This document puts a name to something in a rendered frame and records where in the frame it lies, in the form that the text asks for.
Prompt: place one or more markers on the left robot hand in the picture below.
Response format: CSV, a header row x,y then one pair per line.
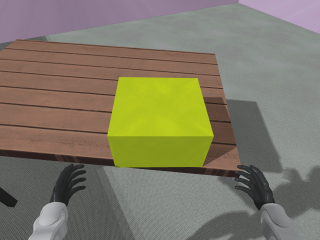
x,y
63,190

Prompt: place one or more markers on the robot left forearm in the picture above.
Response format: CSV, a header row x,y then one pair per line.
x,y
52,222

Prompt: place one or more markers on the table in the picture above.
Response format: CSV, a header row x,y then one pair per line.
x,y
57,98

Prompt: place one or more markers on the carton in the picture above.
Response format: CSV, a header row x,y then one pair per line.
x,y
159,122

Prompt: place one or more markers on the right robot hand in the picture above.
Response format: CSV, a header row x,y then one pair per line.
x,y
259,189

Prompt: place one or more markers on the robot right forearm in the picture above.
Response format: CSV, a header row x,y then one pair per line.
x,y
275,224

